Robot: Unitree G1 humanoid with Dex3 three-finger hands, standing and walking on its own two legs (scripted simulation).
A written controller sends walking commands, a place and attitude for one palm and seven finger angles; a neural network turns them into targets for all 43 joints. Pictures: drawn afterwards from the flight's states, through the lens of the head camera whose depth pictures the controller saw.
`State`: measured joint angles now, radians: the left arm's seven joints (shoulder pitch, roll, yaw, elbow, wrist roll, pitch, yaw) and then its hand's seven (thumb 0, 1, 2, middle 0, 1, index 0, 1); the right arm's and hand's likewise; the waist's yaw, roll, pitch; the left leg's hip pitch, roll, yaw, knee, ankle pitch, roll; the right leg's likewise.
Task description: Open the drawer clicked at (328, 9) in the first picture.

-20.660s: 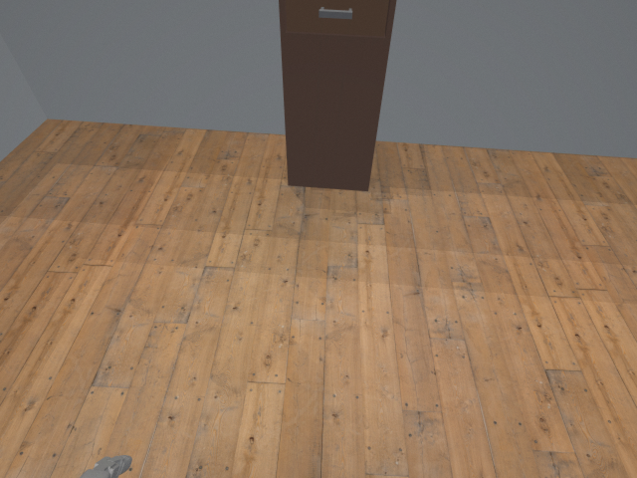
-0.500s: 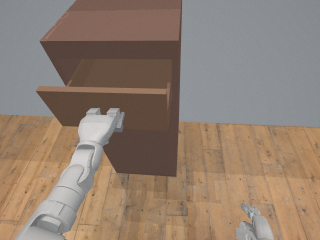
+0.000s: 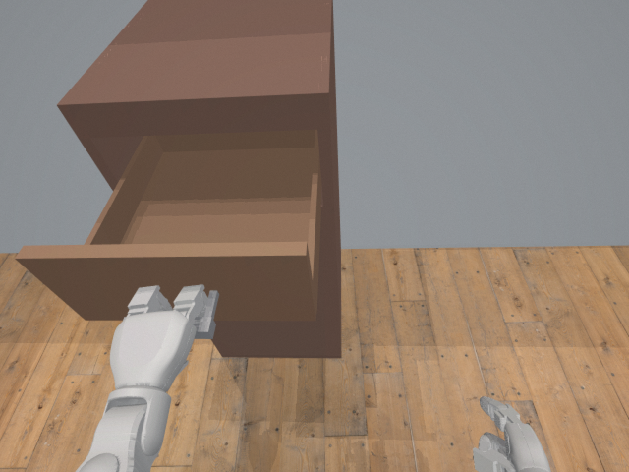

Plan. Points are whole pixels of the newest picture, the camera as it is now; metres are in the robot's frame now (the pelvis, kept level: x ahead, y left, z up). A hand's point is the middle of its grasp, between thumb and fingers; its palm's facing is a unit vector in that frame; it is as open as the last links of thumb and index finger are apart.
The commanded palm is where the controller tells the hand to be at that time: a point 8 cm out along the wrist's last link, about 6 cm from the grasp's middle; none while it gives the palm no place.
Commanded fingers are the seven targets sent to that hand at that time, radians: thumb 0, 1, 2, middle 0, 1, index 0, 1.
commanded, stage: pull the drawer open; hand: left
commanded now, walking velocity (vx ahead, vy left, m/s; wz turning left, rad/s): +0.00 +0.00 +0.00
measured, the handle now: (172, 313) +0.29 +0.21 +0.05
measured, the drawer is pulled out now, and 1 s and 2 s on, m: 0.24 0.30 0.30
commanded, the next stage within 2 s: open the thumb to release the handle in 0.66 s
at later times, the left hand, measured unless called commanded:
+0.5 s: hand (160, 413) +0.18 +0.20 +0.03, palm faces +0.03 -0.13 -0.99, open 5.5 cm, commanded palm +0.13 +0.21 +0.08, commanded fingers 0.00 0.90 0.90 -0.40 -1.35 -0.40 -1.35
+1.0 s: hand (158, 405) +0.19 +0.20 +0.03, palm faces +0.08 -0.09 -0.99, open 6.7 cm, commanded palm +0.15 +0.21 +0.08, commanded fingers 0.00 -0.01 0.51 -0.34 -1.25 -0.34 -1.25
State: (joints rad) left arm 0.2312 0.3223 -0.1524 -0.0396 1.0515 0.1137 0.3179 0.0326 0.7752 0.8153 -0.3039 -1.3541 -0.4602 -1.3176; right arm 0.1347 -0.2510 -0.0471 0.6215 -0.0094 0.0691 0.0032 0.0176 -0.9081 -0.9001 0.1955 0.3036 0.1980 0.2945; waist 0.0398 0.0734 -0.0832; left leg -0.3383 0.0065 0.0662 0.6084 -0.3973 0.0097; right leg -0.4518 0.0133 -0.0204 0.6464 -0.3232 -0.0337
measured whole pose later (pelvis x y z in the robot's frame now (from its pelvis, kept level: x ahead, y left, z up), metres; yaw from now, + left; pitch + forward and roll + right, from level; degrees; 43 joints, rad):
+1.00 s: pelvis -0.02 -0.01 -0.01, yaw +1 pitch +6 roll +1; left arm 0.39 0.34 -0.13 -0.15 1.04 0.09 0.38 0.00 0.52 0.74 -0.39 -1.32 -0.40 -1.32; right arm 0.09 -0.22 -0.01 0.62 -0.03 0.07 -0.03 0.02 -0.91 -0.90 0.20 0.30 0.20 0.29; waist 0.08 0.07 -0.07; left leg -0.37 0.01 0.05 0.69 -0.41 0.00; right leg -0.48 0.01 -0.04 0.73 -0.35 -0.05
